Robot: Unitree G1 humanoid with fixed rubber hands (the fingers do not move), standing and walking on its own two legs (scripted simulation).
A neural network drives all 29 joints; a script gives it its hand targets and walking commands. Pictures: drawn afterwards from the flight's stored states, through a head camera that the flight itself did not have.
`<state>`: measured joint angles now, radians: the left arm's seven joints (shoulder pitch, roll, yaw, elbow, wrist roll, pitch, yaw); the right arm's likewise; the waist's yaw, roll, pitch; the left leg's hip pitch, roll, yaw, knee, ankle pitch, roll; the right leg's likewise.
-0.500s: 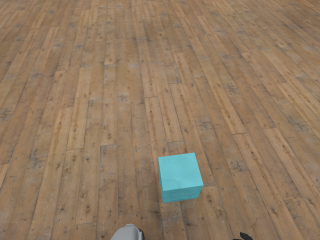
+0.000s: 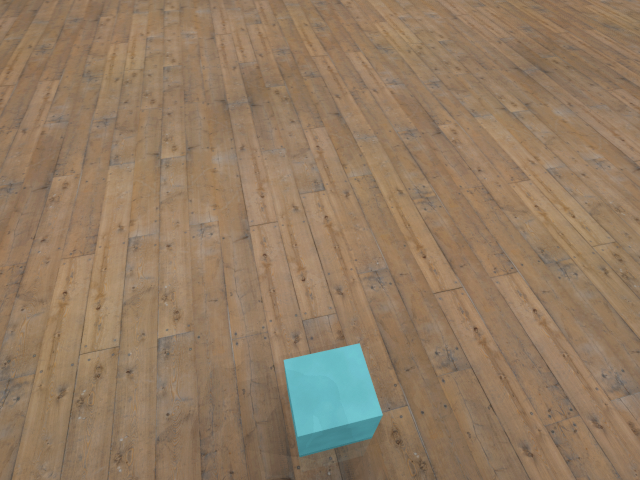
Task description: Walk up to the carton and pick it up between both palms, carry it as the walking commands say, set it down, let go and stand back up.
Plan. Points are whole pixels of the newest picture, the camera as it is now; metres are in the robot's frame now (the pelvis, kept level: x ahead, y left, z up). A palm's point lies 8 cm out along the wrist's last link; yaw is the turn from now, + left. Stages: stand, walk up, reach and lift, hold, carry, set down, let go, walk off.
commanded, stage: walk up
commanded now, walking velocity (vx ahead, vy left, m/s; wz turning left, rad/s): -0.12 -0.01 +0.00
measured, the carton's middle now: (329, 400) +0.42 -0.05 -0.65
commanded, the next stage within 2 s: stand in 1.62 s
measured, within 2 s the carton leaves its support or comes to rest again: neither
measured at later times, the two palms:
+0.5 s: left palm out of the picture +0.00 +0.23 -0.14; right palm out of the picture -0.06 -0.22 -0.12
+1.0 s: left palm out of the picture +0.07 +0.09 -0.11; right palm out of the picture +0.09 -0.39 -0.15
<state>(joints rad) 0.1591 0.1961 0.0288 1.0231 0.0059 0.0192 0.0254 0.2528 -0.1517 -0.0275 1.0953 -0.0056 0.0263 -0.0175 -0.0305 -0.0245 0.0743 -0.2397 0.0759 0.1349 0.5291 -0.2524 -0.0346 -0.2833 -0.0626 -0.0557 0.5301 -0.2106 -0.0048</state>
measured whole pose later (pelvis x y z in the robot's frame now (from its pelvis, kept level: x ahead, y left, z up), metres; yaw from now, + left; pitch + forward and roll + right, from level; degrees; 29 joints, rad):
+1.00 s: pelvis +0.03 -0.14 +0.01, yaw +11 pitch +1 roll +1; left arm 0.16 0.13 0.01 0.98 0.02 -0.01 0.02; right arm 0.22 -0.26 -0.06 1.06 -0.02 0.05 -0.01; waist -0.03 0.06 0.06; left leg -0.42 0.02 0.01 1.02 -0.42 -0.03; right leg -0.25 -0.08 -0.10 0.45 -0.21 0.01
